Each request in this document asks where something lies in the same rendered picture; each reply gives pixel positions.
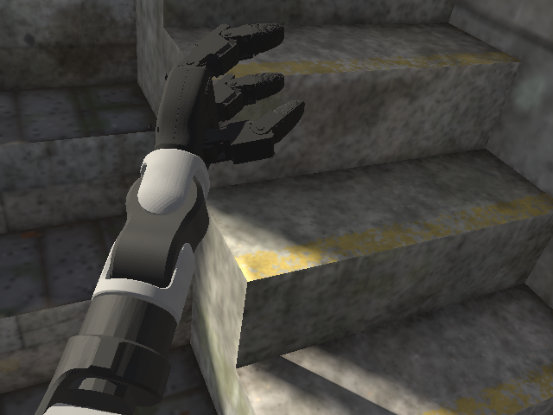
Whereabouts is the left robot forearm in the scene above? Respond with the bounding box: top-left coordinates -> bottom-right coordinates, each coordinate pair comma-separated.
35,149 -> 210,415

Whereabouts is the left robot hand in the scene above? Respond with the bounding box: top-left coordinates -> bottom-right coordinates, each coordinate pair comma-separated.
149,23 -> 305,170

